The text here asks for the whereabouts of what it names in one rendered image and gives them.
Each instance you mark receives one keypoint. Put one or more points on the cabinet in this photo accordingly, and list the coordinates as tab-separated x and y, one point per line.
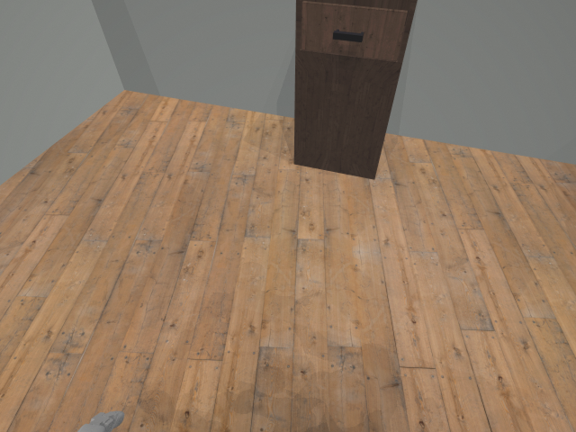
343	102

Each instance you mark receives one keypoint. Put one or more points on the handle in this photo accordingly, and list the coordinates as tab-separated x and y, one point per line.
348	36

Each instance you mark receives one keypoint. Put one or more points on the drawer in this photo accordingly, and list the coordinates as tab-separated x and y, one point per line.
382	28

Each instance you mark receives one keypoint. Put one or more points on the left robot hand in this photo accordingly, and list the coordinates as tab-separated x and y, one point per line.
104	422

